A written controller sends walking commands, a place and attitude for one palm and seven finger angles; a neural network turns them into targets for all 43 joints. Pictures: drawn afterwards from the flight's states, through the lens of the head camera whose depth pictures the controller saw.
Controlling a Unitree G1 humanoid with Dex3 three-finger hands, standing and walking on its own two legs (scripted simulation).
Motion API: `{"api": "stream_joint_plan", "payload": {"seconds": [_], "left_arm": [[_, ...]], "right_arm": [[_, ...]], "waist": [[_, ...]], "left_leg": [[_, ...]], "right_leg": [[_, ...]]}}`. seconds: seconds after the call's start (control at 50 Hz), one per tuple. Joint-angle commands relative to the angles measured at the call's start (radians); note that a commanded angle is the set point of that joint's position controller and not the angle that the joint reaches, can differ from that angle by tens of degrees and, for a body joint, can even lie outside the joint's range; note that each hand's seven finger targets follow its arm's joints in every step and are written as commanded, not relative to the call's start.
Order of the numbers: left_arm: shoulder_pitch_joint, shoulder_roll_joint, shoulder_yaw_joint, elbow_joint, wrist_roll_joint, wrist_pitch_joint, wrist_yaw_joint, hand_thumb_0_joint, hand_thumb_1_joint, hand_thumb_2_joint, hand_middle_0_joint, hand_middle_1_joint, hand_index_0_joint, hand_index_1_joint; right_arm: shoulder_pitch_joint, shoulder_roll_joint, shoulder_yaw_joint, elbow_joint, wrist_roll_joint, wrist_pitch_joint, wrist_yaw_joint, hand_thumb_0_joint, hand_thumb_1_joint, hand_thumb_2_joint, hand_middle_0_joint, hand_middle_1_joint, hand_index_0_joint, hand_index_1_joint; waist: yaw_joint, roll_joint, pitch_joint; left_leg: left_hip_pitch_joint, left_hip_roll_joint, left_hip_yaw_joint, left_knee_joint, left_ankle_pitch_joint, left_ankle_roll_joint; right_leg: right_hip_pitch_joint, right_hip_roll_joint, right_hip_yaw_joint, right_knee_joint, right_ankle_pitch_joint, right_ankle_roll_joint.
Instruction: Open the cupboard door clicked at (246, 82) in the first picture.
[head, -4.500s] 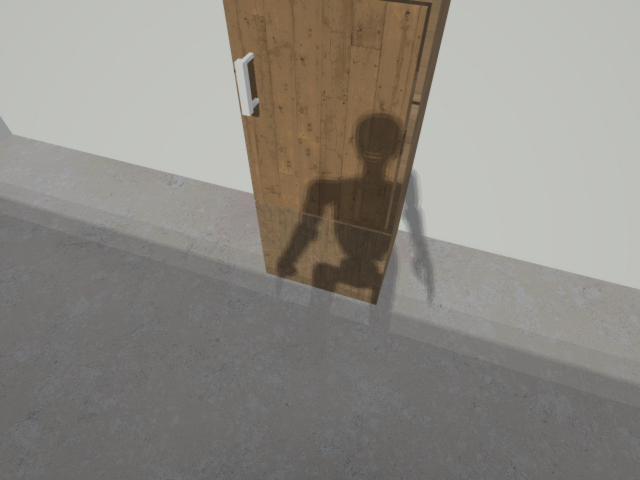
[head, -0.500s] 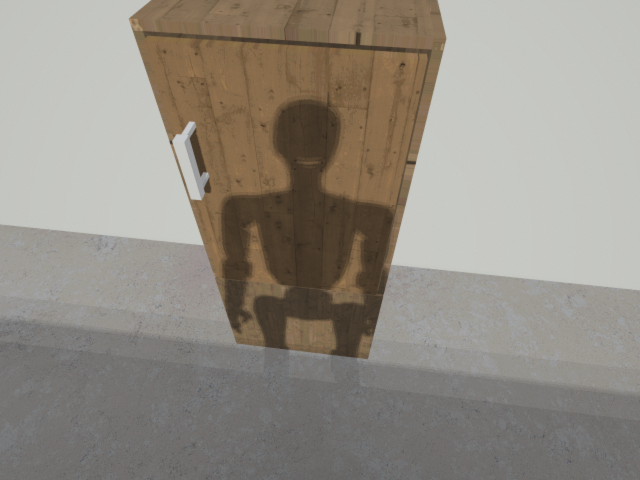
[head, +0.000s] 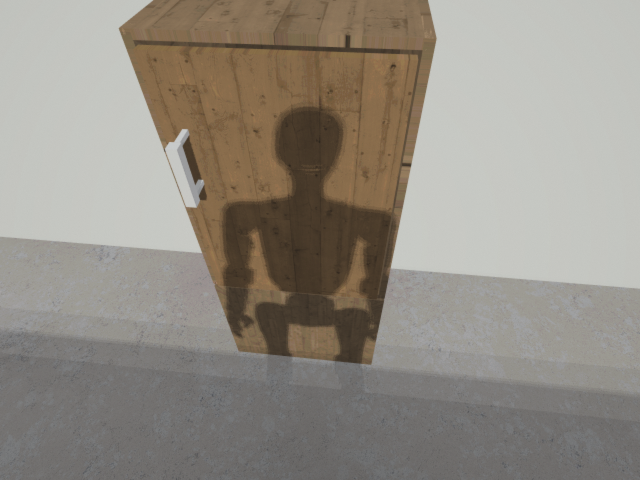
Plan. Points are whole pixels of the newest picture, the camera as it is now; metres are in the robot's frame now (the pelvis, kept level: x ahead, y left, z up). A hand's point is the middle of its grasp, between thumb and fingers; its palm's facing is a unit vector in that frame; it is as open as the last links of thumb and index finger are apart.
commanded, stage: look again from close up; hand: left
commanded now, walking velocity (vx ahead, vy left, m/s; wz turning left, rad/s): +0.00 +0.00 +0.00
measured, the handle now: (188, 169) +0.59 +0.27 +0.06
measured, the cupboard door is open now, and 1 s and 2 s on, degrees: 0 0 0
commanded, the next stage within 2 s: shuffle to correct the standing spot in 0.14 s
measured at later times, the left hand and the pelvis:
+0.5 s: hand out of the picture +0.04 +0.19 -0.17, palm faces +0.03 -0.98 -0.22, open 7.4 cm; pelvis +0.01 +0.01 +0.00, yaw -1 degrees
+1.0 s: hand out of the picture +0.03 +0.26 -0.19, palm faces +0.06 -0.97 -0.25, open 7.4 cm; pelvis +0.02 +0.07 -0.01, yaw -1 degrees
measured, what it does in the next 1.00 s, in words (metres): lifts its left foot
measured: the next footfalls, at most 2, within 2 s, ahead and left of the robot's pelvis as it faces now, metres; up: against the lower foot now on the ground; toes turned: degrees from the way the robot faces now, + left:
left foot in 1.02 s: +0.08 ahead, +0.21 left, +0.00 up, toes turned +2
right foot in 1.24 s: +0.06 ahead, +0.00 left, +0.00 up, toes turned -6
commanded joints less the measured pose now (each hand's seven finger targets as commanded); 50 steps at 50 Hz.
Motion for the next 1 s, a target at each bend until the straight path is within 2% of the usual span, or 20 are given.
{"api": "stream_joint_plan", "payload": {"seconds": [0.0, 0.28, 0.46, 0.54, 0.6, 0.62, 0.66, 0.7, 0.72, 0.74, 0.76, 0.78, 0.8, 0.82, 0.84, 0.86, 0.9, 0.94, 0.96, 0.98], "left_arm": [[0.046, 0.118, 0.025, -0.043, -0.006, -0.010, 0.001, 0.000, 0.900, 0.900, -0.200, -0.300, -0.200, -0.300], [0.010, 0.159, 0.040, -0.052, -0.001, -0.010, 0.001, 0.000, 0.900, 0.900, -0.200, -0.300, -0.200, -0.300], [0.025, 0.198, 0.070, -0.082, 0.003, 0.008, 0.010, 0.000, 0.900, 0.900, -0.200, -0.300, -0.200, -0.300], [0.010, 0.189, 0.083, -0.111, 0.006, 0.022, 0.013, 0.000, 0.900, 0.900, -0.200, -0.300, -0.200, -0.300], [-0.011, 0.133, 0.076, -0.137, 0.010, 0.036, 0.011, 0.000, 0.900, 0.900, -0.200, -0.300, -0.200, -0.300], [-0.018, 0.118, 0.071, -0.141, 0.012, 0.039, 0.010, 0.000, 0.900, 0.900, -0.200, -0.300, -0.200, -0.300], [-0.007, 0.106, 0.067, -0.143, 0.011, 0.041, 0.008, 0.000, 0.900, 0.900, -0.200, -0.300, -0.200, -0.300], [0.025, 0.102, 0.068, -0.136, 0.012, 0.037, 0.007, 0.000, 0.900, 0.900, -0.200, -0.300, -0.200, -0.300], [0.052, 0.105, 0.071, -0.129, 0.012, 0.032, 0.008, 0.000, 0.900, 0.900, -0.200, -0.300, -0.200, -0.300], [0.092, 0.134, 0.078, -0.122, 0.014, 0.025, 0.011, 0.000, 0.900, 0.900, -0.200, -0.300, -0.200, -0.300], [0.136, 0.189, 0.090, -0.111, 0.018, 0.017, 0.015, 0.000, 0.900, 0.900, -0.200, -0.300, -0.200, -0.300], [0.171, 0.247, 0.105, -0.102, 0.017, 0.010, 0.019, 0.000, 0.900, 0.900, -0.200, -0.300, -0.200, -0.300], [0.206, 0.254, 0.114, -0.096, 0.017, 0.006, 0.027, 0.000, 0.900, 0.900, -0.200, -0.300, -0.200, -0.300], [0.183, 0.240, 0.114, -0.106, 0.022, 0.006, 0.033, 0.000, 0.900, 0.900, -0.200, -0.300, -0.200, -0.300], [0.144, 0.234, 0.113, -0.126, 0.026, 0.009, 0.035, 0.000, 0.900, 0.900, -0.200, -0.300, -0.200, -0.300], [0.086, 0.234, 0.110, -0.144, 0.031, 0.012, 0.032, 0.000, 0.900, 0.900, -0.200, -0.300, -0.200, -0.300], [-0.004, 0.243, 0.111, -0.180, 0.033, 0.014, 0.024, 0.000, 0.900, 0.900, -0.200, -0.300, -0.200, -0.300], [-0.026, 0.249, 0.114, -0.188, 0.023, 0.026, 0.017, 0.000, 0.900, 0.900, -0.200, -0.300, -0.200, -0.300], [-0.026, 0.221, 0.107, -0.194, 0.020, 0.036, 0.015, 0.000, 0.900, 0.900, -0.200, -0.300, -0.200, -0.300], [-0.020, 0.158, 0.095, -0.213, 0.017, 0.047, 0.013, 0.000, 0.900, 0.900, -0.200, -0.300, -0.200, -0.300]], "right_arm": [[0.040, -0.102, -0.021, -0.032, 0.001, -0.024, -0.006, 0.000, -0.900, -0.900, 0.200, 0.300, 0.200, 0.300], [0.013, -0.114, -0.030, -0.005, 0.003, -0.021, -0.008, 0.000, -0.900, -0.900, 0.200, 0.300, 0.200, 0.300], [0.020, -0.093, -0.038, -0.042, 0.002, 0.010, 0.001, 0.000, -0.900, -0.900, 0.200, 0.300, 0.200, 0.300], [0.042, -0.107, -0.047, -0.058, 0.000, 0.007, 0.003, 0.000, -0.900, -0.900, 0.200, 0.300, 0.200, 0.300], [0.045, -0.153, -0.059, -0.079, -0.006, 0.010, 0.000, 0.000, -0.900, -0.900, 0.200, 0.300, 0.200, 0.300], [0.036, -0.158, -0.060, -0.088, -0.005, 0.012, -0.002, 0.000, -0.900, -0.900, 0.200, 0.300, 0.200, 0.300], [0.022, -0.156, -0.062, -0.107, -0.006, 0.014, -0.002, 0.000, -0.900, -0.900, 0.200, 0.300, 0.200, 0.300], [0.008, -0.155, -0.062, -0.124, -0.007, 0.017, 0.000, 0.000, -0.900, -0.900, 0.200, 0.300, 0.200, 0.300], [-0.003, -0.154, -0.063, -0.135, -0.007, 0.018, 0.001, 0.000, -0.900, -0.900, 0.200, 0.300, 0.200, 0.300], [-0.021, -0.150, -0.067, -0.148, -0.004, 0.017, 0.003, 0.000, -0.900, -0.900, 0.200, 0.300, 0.200, 0.300], [-0.034, -0.132, -0.070, -0.166, 0.000, 0.017, 0.007, 0.000, -0.900, -0.900, 0.200, 0.300, 0.200, 0.300], [-0.047, -0.110, -0.069, -0.185, 0.002, 0.022, 0.011, 0.000, -0.900, -0.900, 0.200, 0.300, 0.200, 0.300], [-0.112, -0.112, -0.068, -0.199, -0.001, 0.022, 0.009, 0.000, -0.900, -0.900, 0.200, 0.300, 0.200, 0.300], [-0.122, -0.107, -0.070, -0.206, 0.001, 0.022, 0.011, 0.000, -0.900, -0.900, 0.200, 0.300, 0.200, 0.300], [-0.129, -0.101, -0.071, -0.211, 0.001, 0.022, 0.018, 0.000, -0.900, -0.900, 0.200, 0.300, 0.200, 0.300], [-0.118, -0.089, -0.071, -0.206, 0.005, 0.025, 0.028, 0.000, -0.900, -0.900, 0.200, 0.300, 0.200, 0.300], [-0.050, -0.065, -0.068, -0.180, 0.013, 0.023, 0.040, 0.000, -0.900, -0.900, 0.200, 0.300, 0.200, 0.300], [0.051, -0.067, -0.068, -0.138, 0.010, 0.018, 0.037, 0.000, -0.900, -0.900, 0.200, 0.300, 0.200, 0.300], [0.103, -0.101, -0.073, -0.119, 0.006, 0.010, 0.031, 0.000, -0.900, -0.900, 0.200, 0.300, 0.200, 0.300], [0.139, -0.167, -0.090, -0.118, -0.001, 0.006, 0.025, 0.000, -0.900, -0.900, 0.200, 0.300, 0.200, 0.300]], "waist": [[0.008, -0.017, 0.034], [0.012, -0.015, 0.008], [0.017, -0.115, 0.016], [0.012, -0.064, 0.005], [0.016, 0.120, 0.023], [0.019, 0.148, 0.035], [0.025, 0.142, 0.040], [0.041, 0.109, 0.024], [0.054, 0.083, 0.006], [0.073, 0.002, -0.025], [0.083, -0.176, -0.054], [0.092, -0.319, -0.043], [0.128, -0.323, -0.016], [0.112, -0.300, -0.006], [0.100, -0.270, 0.011], [0.067, -0.255, 0.003], [0.016, -0.250, -0.017], [-0.023, -0.200, -0.034], [-0.038, -0.093, -0.056], [-0.048, 0.158, -0.069]], "left_leg": [[-0.065, 0.077, -0.072, -0.111, 0.147, 0.041], [-0.022, 0.071, -0.038, -0.086, 0.170, 0.031], [-0.074, 0.023, 0.013, 0.004, 0.055, 0.006], [-0.035, 0.047, -0.010, -0.032, 0.158, 0.022], [-0.025, 0.152, -0.119, -0.105, 0.303, 0.100], [-0.033, 0.170, -0.143, -0.124, 0.334, 0.128], [-0.038, 0.174, -0.144, -0.123, 0.358, 0.157], [-0.052, 0.162, -0.121, -0.081, 0.379, 0.157], [-0.070, 0.142, -0.105, -0.041, 0.375, 0.142], [-0.117, 0.099, -0.063, 0.041, 0.314, 0.112], [-0.224, 0.014, 0.018, 0.185, 0.141, 0.060], [-0.356, -0.054, 0.053, 0.311, -0.152, 0.014], [-0.422, -0.022, -0.008, 0.450, -0.303, 0.005], [-0.462, 0.005, -0.066, 0.532, -0.297, 0.006], [-0.442, 0.022, -0.089, 0.530, -0.284, 0.008], [-0.370, 0.030, -0.086, 0.459, -0.267, 0.007], [-0.182, -0.004, -0.006, 0.244, -0.124, -0.006], [0.045, -0.058, 0.090, 0.052, 0.091, -0.018], [0.127, -0.025, 0.075, -0.020, 0.125, -0.017], [0.161, 0.122, -0.112, -0.078, 0.187, 0.037]], "right_leg": [[0.033, -0.081, 0.091, -0.091, 0.132, -0.028], [0.061, -0.107, 0.121, -0.090, 0.250, -0.046], [0.036, -0.226, 0.239, -0.128, 0.214, -0.102], [-0.008, -0.187, 0.175, -0.038, 0.194, -0.079], [-0.078, -0.060, 0.015, 0.108, 0.001, -0.023], [-0.099, -0.036, -0.016, 0.142, -0.082, -0.013], [-0.111, -0.031, -0.025, 0.186, -0.168, -0.012], [-0.070, -0.041, -0.025, 0.150, -0.128, -0.018], [-0.022, -0.058, -0.006, 0.098, -0.048, -0.026], [0.054, -0.110, 0.075, 0.045, 0.073, -0.048], [0.149, -0.260, 0.265, -0.035, 0.205, -0.102], [0.224, -0.428, 0.441, -0.112, 0.396, -0.194], [0.230, -0.480, 0.501, -0.138, 0.527, -0.256], [0.219, -0.472, 0.461, -0.138, 0.520, -0.263], [0.155, -0.441, 0.397, -0.130, 0.481, -0.235], [0.087, -0.387, 0.301, -0.107, 0.459, -0.190], [-0.047, -0.309, 0.184, -0.072, 0.370, -0.119], [-0.178, -0.231, 0.142, -0.016, 0.184, -0.067], [-0.207, -0.172, 0.101, 0.091, 0.099, -0.043], [-0.302, -0.073, 0.009, 0.267, -0.149, 0.003]]}}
